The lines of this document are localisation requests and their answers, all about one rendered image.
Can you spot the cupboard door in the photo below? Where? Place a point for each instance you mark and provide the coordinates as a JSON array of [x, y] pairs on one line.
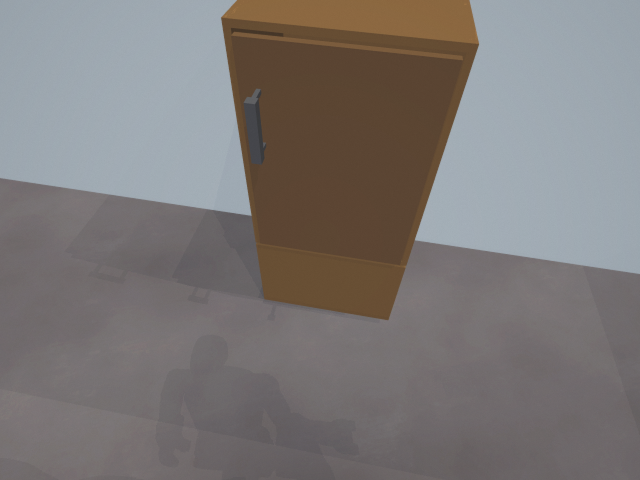
[[350, 133]]

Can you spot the handle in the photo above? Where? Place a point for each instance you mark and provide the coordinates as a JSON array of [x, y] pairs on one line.
[[254, 130]]

